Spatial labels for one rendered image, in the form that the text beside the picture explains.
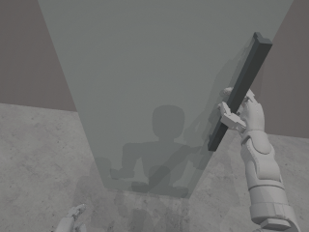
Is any robot left hand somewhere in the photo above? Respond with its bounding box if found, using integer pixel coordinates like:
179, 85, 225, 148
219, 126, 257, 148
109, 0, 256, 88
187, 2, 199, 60
54, 204, 87, 232

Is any right robot forearm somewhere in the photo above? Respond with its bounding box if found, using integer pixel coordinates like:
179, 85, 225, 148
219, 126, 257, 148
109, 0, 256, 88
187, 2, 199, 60
240, 130, 301, 232

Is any fridge door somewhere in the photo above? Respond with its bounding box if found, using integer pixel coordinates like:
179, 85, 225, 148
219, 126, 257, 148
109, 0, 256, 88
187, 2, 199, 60
38, 0, 294, 199

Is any handle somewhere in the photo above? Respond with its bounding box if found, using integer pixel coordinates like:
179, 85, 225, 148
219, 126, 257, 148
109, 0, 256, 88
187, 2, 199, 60
208, 32, 273, 152

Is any robot right hand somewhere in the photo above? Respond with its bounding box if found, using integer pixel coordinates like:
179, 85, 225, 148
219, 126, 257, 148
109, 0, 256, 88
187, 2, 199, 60
217, 87, 265, 138

